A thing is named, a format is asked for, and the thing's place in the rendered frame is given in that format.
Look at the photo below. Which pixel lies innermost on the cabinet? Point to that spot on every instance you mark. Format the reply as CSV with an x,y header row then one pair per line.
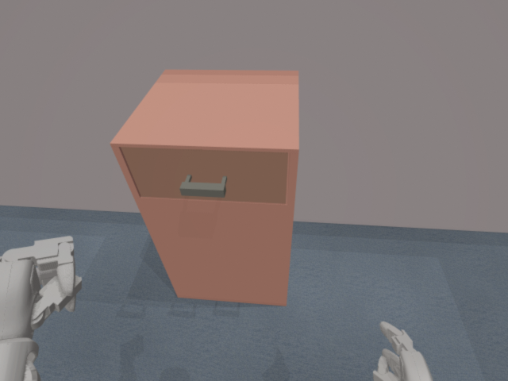
x,y
219,250

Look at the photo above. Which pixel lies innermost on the right robot hand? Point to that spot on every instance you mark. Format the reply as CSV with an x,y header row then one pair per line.
x,y
409,366

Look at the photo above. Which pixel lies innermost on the left robot hand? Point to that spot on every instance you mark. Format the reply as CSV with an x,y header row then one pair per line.
x,y
20,282

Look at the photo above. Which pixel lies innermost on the handle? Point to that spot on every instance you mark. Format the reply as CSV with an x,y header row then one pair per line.
x,y
218,190

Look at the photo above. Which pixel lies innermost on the drawer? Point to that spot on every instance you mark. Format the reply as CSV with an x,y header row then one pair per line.
x,y
251,176

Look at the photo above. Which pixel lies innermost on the left robot forearm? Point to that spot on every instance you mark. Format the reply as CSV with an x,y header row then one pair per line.
x,y
17,356

